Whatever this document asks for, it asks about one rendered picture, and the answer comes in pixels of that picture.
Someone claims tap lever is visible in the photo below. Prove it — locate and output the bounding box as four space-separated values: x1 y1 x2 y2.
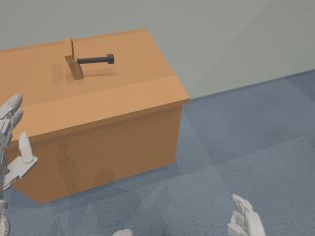
77 54 114 64

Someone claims counter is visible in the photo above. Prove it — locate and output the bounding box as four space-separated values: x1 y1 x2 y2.
0 29 190 205

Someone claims robot left hand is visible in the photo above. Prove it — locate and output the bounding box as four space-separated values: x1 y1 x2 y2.
0 93 37 200

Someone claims robot right hand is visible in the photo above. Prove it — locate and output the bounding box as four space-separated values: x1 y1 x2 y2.
227 194 267 236

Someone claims left robot forearm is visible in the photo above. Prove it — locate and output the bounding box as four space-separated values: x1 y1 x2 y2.
0 200 11 236

